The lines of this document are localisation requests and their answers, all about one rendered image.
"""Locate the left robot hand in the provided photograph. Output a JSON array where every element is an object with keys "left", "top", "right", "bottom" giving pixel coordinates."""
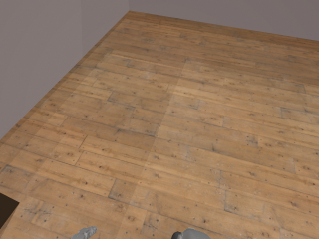
[{"left": 71, "top": 226, "right": 97, "bottom": 239}]

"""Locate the cabinet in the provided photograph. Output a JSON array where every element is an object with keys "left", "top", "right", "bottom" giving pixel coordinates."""
[{"left": 0, "top": 193, "right": 19, "bottom": 229}]

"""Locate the robot right thigh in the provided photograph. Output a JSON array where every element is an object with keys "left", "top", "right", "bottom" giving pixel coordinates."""
[{"left": 177, "top": 229, "right": 211, "bottom": 239}]

